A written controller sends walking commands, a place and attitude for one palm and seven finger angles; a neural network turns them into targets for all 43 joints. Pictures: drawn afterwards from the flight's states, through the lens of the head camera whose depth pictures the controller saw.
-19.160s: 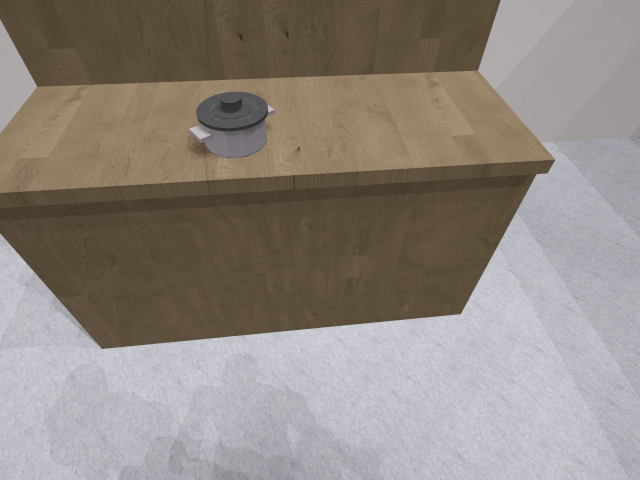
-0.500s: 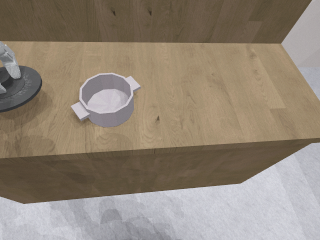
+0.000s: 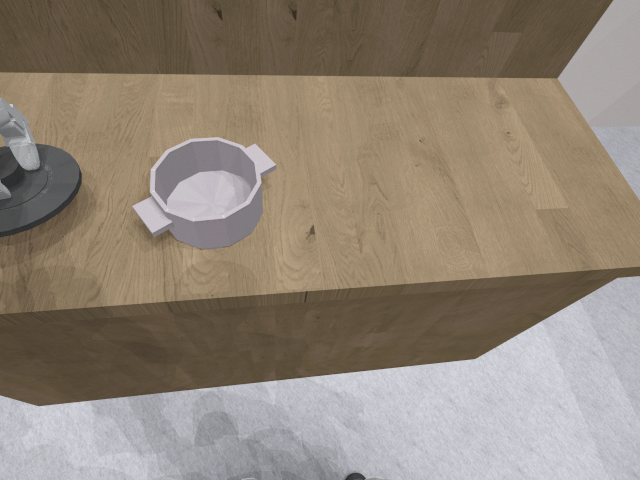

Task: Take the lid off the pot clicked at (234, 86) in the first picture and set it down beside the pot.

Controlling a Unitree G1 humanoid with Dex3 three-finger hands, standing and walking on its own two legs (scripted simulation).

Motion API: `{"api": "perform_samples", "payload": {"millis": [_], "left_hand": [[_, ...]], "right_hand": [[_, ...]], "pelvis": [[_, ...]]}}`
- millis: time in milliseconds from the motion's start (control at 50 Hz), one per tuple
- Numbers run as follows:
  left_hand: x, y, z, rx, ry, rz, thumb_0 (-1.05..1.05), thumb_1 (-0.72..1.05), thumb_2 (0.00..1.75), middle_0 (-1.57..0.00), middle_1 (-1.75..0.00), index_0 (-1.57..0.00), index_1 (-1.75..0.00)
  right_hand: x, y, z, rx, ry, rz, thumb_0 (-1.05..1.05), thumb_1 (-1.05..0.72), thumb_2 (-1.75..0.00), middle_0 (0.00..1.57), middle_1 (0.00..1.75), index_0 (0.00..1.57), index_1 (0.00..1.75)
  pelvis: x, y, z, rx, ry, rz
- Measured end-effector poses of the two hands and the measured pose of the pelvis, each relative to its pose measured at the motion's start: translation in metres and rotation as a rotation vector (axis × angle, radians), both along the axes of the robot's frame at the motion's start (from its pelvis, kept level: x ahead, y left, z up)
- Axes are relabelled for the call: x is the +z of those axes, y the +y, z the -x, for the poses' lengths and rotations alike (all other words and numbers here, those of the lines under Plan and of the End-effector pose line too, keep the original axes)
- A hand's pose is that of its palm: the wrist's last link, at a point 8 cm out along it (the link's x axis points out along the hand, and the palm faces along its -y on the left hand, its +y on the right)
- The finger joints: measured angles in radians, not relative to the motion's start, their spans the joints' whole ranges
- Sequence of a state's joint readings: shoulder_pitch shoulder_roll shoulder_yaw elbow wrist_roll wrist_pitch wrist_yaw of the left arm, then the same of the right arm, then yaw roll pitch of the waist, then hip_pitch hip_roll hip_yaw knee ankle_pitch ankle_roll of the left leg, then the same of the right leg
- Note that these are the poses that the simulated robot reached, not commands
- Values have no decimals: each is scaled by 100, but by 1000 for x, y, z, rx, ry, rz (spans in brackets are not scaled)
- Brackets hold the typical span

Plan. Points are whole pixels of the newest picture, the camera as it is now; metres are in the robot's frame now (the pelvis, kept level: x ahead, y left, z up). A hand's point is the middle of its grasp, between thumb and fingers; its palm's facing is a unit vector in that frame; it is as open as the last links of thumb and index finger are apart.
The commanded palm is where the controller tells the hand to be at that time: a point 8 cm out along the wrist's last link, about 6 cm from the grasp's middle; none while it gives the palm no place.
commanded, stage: lower the lid onto the table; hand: left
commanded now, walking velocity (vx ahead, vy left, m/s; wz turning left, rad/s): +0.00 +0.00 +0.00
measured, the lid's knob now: out of the picture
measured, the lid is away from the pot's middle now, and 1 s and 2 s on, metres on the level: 0.23 0.24 0.24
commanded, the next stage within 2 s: open the fingers wide in 0.88 s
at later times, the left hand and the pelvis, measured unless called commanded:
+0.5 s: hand out of the picture +0.46 +0.35 +0.07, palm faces -0.50 -0.11 -0.86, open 7.2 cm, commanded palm +0.52 +0.35 +0.13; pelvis +0.00 +0.00 -0.01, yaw +0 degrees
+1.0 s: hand (6, 201) +0.46 +0.35 +0.04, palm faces -0.50 -0.12 -0.86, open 7.2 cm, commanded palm +0.48 +0.34 +0.10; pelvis -0.01 +0.01 -0.02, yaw -1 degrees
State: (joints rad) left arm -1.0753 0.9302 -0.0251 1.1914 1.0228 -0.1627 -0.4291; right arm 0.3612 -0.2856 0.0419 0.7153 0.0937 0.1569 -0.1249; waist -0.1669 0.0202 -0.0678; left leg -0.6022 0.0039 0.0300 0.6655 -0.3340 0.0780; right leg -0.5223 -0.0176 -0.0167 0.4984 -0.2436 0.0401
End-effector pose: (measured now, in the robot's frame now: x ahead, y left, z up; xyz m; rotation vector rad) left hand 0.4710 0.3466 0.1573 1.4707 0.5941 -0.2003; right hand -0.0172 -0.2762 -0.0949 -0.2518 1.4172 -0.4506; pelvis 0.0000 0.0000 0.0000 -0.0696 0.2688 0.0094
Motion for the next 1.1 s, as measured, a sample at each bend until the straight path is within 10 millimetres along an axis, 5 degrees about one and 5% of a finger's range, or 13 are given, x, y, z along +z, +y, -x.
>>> {"api": "perform_samples", "payload": {"millis": [980, 1100], "left_hand": [[-57, 7, -1, -43, 34, 21, 0, 27, 63, -69, -97, -71, -98], [-63, 8, 14, -50, -5, 39, 0, 29, 62, -68, -98, -70, -98]], "right_hand": [[-8, 7, 23, -23, 67, 41, 1, -90, -90, 20, 30, 21, 30], [-13, 13, 20, -20, 81, -15, 1, -90, -90, 20, 30, 20, 30]], "pelvis": [[-17, 5, 8, -10, 71, 20], [-15, 8, 7, -13, 62, 18]]}}
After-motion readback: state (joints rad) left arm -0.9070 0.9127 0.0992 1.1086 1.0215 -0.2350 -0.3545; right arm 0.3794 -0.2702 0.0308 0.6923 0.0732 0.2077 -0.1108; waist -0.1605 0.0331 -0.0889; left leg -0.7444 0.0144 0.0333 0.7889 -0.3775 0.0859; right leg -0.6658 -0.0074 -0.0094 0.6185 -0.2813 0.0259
